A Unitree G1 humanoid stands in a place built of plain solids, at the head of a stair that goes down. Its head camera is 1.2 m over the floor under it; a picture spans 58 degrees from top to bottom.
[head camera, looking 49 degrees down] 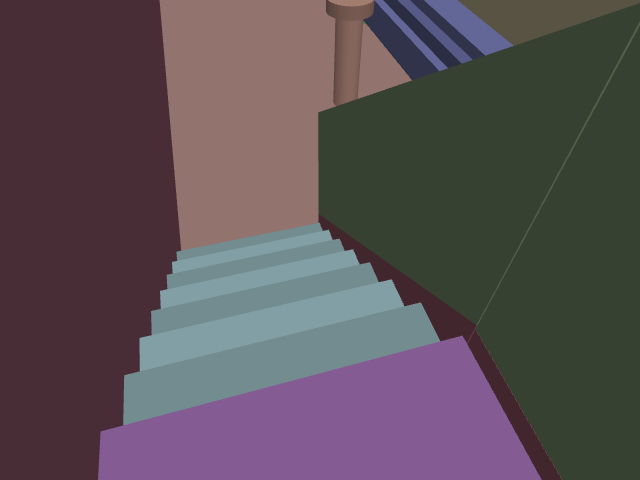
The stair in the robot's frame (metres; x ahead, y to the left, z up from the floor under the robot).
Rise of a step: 0.17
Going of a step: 0.24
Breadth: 1.06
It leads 15 degrees to the left of straight ahead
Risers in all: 8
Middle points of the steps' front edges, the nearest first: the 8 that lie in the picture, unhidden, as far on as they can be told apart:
0.51 0.07 0.00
0.74 0.13 -0.17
0.97 0.20 -0.34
1.20 0.26 -0.51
1.42 0.32 -0.68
1.65 0.39 -0.85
1.88 0.45 -1.01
2.11 0.51 -1.18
